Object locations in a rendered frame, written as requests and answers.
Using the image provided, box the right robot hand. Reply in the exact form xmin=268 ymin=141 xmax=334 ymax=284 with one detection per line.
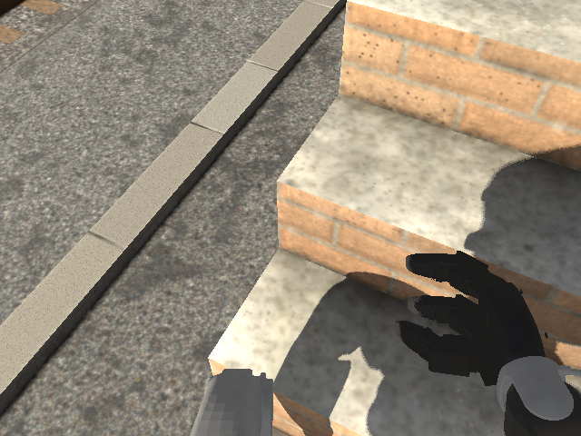
xmin=395 ymin=251 xmax=548 ymax=386

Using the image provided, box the robot left thigh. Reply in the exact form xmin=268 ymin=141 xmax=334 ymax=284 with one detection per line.
xmin=190 ymin=369 xmax=273 ymax=436

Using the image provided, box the right robot forearm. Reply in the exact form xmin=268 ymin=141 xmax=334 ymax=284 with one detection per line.
xmin=497 ymin=356 xmax=581 ymax=436

